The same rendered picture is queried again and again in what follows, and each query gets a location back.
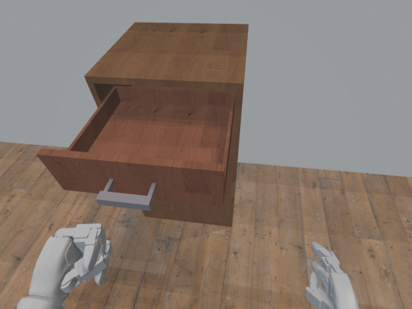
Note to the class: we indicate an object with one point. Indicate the cabinet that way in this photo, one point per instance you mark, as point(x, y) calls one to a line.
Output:
point(200, 56)

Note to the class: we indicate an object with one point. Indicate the handle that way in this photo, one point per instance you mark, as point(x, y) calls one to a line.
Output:
point(130, 201)

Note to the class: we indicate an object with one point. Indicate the left robot hand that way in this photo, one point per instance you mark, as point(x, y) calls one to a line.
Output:
point(83, 247)

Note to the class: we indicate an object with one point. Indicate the robot left forearm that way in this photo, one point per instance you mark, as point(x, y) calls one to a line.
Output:
point(38, 302)

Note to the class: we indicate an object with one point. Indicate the right robot hand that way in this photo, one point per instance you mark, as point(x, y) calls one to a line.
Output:
point(338, 291)

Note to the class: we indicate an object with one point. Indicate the drawer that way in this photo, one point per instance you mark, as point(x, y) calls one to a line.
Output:
point(177, 138)

